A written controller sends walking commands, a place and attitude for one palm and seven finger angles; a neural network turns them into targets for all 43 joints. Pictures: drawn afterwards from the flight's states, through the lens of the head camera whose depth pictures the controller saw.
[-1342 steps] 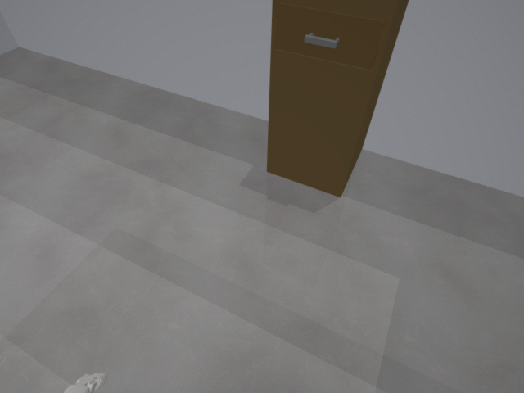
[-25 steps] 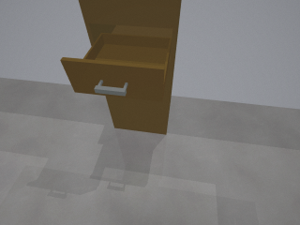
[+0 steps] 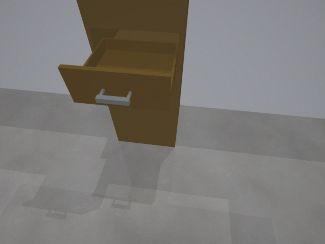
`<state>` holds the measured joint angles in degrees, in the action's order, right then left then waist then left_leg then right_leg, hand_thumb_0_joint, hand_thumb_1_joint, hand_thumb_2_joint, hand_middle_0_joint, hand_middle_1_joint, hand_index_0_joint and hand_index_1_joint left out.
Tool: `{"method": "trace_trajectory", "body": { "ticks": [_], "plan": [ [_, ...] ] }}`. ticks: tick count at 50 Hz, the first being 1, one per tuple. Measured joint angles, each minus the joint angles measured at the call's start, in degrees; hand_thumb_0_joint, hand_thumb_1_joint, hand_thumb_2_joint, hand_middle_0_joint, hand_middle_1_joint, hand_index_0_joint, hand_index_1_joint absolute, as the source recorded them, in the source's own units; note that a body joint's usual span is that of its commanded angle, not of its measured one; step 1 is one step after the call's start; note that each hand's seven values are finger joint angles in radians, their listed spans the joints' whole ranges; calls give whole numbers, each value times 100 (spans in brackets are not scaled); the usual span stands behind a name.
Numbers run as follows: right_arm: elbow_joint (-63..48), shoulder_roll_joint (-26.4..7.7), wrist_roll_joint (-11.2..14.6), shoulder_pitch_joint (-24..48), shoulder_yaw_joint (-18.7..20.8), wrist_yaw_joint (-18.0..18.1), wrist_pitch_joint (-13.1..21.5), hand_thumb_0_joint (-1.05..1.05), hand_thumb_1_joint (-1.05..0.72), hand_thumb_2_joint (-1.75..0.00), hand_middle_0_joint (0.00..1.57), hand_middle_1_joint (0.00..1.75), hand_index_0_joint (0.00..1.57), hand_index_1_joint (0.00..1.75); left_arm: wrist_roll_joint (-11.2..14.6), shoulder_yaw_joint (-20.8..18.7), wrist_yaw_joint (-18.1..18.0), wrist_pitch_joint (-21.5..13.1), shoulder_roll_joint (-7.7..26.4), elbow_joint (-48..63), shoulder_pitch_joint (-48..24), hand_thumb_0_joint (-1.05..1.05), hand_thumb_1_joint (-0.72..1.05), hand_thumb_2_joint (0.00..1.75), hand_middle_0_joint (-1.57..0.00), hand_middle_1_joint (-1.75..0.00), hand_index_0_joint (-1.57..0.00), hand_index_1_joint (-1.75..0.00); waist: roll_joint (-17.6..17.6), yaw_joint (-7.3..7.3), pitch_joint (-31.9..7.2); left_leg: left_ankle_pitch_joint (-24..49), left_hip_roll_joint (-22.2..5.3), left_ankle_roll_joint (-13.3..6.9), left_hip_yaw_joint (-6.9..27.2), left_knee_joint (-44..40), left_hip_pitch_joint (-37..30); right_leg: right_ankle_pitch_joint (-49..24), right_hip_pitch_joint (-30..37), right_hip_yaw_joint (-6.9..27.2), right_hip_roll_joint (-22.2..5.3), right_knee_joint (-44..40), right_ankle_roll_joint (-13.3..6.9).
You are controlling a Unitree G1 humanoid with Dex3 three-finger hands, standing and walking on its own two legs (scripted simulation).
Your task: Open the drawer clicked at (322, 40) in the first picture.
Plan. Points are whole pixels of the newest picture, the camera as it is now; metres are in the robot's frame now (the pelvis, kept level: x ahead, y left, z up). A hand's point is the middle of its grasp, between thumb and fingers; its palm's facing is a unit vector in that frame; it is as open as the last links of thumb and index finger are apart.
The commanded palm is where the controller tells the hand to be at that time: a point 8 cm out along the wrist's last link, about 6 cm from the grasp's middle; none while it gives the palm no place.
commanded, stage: look to check the result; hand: left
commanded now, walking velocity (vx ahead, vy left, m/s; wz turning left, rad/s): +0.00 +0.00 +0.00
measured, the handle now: (114, 96) +0.58 +0.20 +0.00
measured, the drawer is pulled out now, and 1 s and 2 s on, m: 0.30 0.30 0.30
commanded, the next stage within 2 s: stand and wait in 0.48 s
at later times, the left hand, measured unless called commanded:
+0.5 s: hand out of the picture +0.07 +0.23 -0.16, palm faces -0.02 -0.94 -0.33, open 7.4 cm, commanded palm none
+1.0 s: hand out of the picture +0.12 +0.23 -0.15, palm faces -0.04 -0.93 -0.35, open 7.4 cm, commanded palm none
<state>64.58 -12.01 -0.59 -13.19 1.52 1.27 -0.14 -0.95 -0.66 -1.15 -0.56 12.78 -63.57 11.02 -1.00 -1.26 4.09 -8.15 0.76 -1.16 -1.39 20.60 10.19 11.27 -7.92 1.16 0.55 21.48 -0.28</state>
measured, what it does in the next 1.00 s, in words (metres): stands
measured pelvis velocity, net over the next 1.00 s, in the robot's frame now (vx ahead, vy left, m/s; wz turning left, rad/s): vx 0.03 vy -0.02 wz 0.00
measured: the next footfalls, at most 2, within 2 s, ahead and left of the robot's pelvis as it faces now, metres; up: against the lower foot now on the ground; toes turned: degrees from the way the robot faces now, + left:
right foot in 1.94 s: +0.09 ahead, -0.14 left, +0.00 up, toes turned +13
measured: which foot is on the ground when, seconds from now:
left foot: down 0.00-1.00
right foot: down 0.00-1.00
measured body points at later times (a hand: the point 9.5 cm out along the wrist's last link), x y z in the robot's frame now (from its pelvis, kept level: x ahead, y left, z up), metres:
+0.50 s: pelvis +0.01 -0.01 +0.00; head +0.04 -0.02 +0.45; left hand +0.08 +0.27 -0.13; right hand +0.08 -0.29 -0.14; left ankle +0.04 +0.11 -0.75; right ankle +0.01 -0.12 -0.75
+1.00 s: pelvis +0.03 -0.02 +0.00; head +0.06 -0.02 +0.45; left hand +0.13 +0.28 -0.13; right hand +0.10 -0.31 -0.14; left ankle +0.04 +0.11 -0.75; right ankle +0.01 -0.12 -0.75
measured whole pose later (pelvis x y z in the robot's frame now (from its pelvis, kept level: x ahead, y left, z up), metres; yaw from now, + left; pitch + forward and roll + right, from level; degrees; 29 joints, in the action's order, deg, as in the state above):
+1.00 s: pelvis +0.03 -0.02 +0.00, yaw +0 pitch -1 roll +0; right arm 63.7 -18.8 -0.5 -5.8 0.9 0.8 0.1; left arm -0.9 -1.0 -0.6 -1.2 18.7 -63.5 5.0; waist -0.9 -1.2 4.7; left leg -9.0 -0.4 0.3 -1.0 16.7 6.6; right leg 11.5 -3.9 0.9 1.7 16.6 -1.5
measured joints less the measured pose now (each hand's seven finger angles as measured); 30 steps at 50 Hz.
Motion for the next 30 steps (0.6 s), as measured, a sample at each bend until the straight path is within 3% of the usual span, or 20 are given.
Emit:
{"method": "trace_trajectory", "body": {
  "ticks": [30],
  "plan": [
    [-83,-591,0,723,11,-45,19,0,-90,-90,20,30,20,30,0,-52,47,-61,475,-48,-447,0,90,90,-21,-30,-20,-30,2,45,69,-17,-101,111,45,-255,-214,-38,259,-31,102,-356,-99]
  ]
}}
